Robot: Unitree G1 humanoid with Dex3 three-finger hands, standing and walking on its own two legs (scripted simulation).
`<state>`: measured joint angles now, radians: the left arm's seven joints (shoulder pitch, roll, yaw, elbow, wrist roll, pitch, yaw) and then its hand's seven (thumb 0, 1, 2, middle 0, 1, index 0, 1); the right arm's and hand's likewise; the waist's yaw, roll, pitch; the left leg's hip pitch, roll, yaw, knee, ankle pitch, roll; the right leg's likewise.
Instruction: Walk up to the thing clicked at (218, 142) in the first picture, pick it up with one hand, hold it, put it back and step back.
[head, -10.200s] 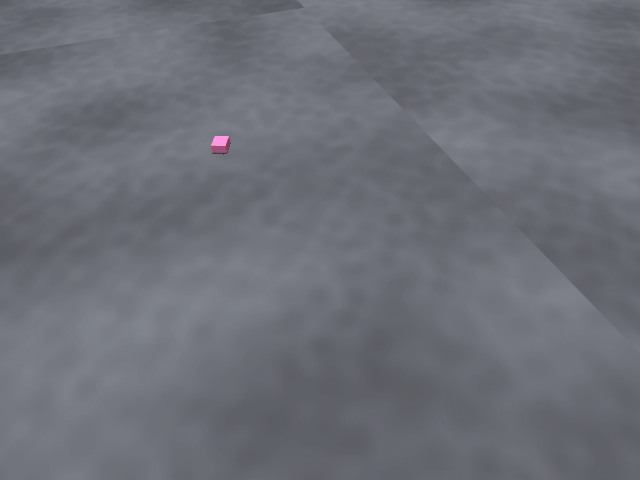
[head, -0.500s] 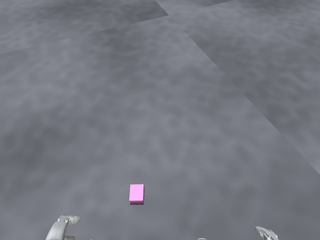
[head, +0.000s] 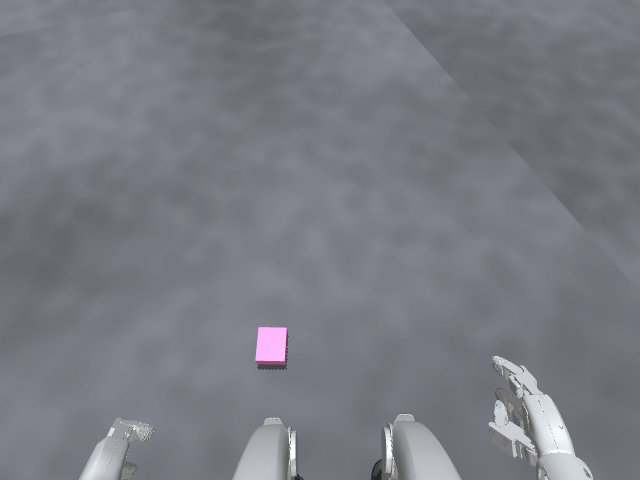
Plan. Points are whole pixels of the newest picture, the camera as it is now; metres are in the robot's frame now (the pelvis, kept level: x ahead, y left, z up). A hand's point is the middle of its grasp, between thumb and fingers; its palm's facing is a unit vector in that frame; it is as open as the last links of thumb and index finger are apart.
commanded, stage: rise first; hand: left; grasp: from above
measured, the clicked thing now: (272, 345) +0.45 +0.16 -0.64
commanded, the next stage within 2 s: approach in 1.92 s
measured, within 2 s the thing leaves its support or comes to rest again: neither
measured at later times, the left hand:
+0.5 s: hand (202, 399) +0.27 +0.25 -0.35, palm faces -0.49 -0.36 -0.79, open 14.2 cm
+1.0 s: hand (222, 370) +0.34 +0.24 -0.45, palm faces -0.50 -0.07 -0.87, open 14.2 cm
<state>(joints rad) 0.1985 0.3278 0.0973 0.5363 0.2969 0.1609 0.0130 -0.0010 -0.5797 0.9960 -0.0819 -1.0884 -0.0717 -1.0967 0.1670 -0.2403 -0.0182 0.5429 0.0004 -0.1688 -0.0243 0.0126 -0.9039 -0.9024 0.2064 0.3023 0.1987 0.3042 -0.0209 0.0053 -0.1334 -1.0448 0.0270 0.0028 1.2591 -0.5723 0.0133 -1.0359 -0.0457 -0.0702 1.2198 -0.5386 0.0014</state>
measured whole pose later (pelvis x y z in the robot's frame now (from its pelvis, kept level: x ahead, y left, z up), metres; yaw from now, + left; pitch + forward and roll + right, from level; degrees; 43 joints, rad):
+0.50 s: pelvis -0.07 -0.01 -0.20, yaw -1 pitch +34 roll -2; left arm -0.43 0.46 0.05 0.89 0.80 -0.12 0.16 0.00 -0.55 1.02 -0.07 -1.05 -0.07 -1.05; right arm 0.09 -0.28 -0.07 0.70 -0.01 -0.17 0.04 0.01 -0.87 -0.89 0.21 0.30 0.20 0.30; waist -0.04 0.03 -0.14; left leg -1.91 0.03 -0.02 1.99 -0.68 0.01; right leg -1.90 -0.07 -0.06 1.96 -0.65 -0.03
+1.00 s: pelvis -0.08 +0.00 -0.28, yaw -3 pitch +35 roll -6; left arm -0.78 0.57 0.02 1.29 1.17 -0.20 0.35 0.00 -0.51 1.00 -0.08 -0.96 -0.08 -0.95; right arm 0.14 -0.27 -0.04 0.76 -0.08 -0.08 0.09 0.01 -0.90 -0.90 0.21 0.30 0.20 0.30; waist -0.17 0.01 -0.12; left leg -2.18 0.02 -0.04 2.24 -0.67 0.04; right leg -2.13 -0.08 -0.08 2.16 -0.63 -0.01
